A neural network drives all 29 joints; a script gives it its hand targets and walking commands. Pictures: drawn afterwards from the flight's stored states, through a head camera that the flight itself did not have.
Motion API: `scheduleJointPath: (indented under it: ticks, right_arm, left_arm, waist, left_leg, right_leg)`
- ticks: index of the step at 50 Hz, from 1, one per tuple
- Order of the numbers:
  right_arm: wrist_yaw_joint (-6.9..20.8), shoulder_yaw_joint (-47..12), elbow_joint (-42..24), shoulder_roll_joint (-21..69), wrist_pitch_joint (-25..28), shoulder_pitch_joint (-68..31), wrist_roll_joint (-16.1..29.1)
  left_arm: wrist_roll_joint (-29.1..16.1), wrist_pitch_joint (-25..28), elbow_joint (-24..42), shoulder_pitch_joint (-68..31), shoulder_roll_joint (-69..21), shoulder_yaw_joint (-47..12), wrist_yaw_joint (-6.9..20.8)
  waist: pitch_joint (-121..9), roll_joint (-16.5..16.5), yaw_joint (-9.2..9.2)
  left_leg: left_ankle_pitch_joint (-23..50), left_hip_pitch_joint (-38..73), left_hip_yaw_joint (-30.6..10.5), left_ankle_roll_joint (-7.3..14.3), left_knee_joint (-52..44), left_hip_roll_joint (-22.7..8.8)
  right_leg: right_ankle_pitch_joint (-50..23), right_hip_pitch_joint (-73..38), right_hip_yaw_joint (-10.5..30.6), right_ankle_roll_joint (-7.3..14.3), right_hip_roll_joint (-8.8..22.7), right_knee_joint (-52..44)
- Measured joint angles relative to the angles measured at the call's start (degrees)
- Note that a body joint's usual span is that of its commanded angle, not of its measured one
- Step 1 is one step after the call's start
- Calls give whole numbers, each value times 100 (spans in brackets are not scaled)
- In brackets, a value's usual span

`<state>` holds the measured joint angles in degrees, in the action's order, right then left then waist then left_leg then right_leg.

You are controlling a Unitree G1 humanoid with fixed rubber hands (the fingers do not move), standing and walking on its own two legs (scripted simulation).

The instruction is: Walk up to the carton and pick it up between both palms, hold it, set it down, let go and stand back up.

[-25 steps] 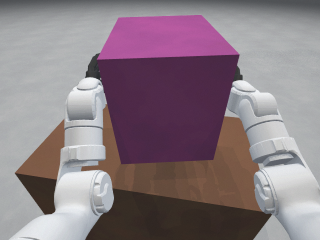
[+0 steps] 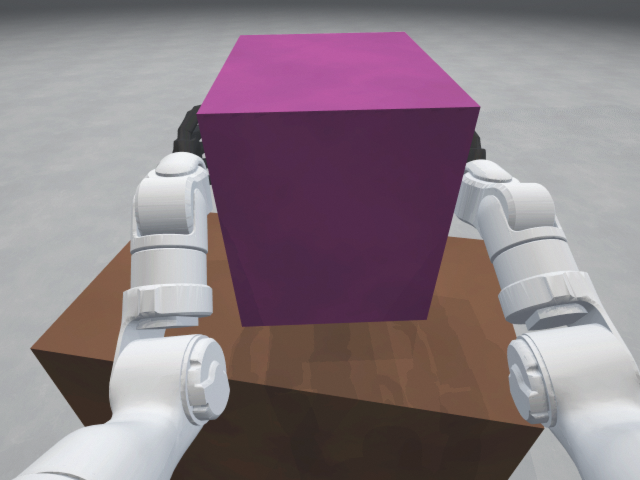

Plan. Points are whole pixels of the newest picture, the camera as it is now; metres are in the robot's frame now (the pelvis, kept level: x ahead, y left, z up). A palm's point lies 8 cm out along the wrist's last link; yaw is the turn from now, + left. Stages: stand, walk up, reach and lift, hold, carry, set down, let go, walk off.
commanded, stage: hold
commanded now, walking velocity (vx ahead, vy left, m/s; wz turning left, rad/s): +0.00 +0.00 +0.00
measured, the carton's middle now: (328, 169) +0.43 +0.00 +0.24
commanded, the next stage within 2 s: set down in 1.74 s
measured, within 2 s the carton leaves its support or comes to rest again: neither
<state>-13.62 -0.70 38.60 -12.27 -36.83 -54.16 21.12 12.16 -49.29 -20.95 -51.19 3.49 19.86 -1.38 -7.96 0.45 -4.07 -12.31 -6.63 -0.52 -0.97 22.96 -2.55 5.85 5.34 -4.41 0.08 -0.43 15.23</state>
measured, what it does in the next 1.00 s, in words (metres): stands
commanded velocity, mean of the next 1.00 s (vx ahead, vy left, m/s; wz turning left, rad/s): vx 0.00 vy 0.00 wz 0.00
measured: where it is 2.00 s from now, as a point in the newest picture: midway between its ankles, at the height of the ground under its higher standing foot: outside the picture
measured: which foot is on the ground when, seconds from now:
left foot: down 0.00-1.00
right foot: down 0.00-1.00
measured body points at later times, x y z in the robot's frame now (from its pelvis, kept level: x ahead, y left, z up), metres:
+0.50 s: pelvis +0.00 +0.00 +0.00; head -0.09 +0.02 +0.44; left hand +0.38 +0.16 +0.28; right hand +0.38 -0.16 +0.27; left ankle +0.01 +0.12 -0.75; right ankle +0.03 -0.12 -0.75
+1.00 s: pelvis +0.01 +0.00 +0.00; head -0.07 +0.02 +0.44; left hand +0.39 +0.16 +0.27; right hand +0.39 -0.17 +0.26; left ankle +0.01 +0.12 -0.75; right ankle +0.03 -0.12 -0.75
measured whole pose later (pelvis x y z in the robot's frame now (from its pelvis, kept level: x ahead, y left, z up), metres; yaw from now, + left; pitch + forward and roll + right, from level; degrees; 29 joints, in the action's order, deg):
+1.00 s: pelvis +0.01 +0.00 +0.00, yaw +0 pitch -3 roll -2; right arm -13.7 -1.1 38.2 -12.7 -36.8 -53.9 22.0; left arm 11.8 -49.4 -19.9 -50.6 3.2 19.5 -1.9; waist -7.9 0.7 -3.9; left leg -12.7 -7.0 -0.2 -0.8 23.0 -2.5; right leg 6.0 5.8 -3.9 -0.1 -0.4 15.1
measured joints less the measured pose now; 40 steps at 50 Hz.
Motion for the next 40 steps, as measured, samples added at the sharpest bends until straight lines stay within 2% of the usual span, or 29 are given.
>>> scheduleJointPath:
  ticks: [18,32,40]
  right_arm:
    - [-17,-20,25,13,-1,-22,-26]
    - [7,95,317,31,23,-249,-62]
    - [-6,-49,80,-42,34,-100,69]
  left_arm:
    - [-36,58,-96,-32,44,12,25]
    - [-60,139,-361,-187,106,32,3]
    - [-67,70,5,27,57,-91,-24]
  waist:
    - [-30,5,31]
    - [-20,-53,37]
    - [0,-20,-18]
  left_leg:
    - [18,-82,2,7,37,6]
    - [19,-104,-16,10,30,21]
    - [-13,-75,-16,4,23,12]
  right_leg:
    - [-7,93,12,0,5,56]
    - [-7,104,1,-5,16,41]
    - [-18,41,5,-15,4,-42]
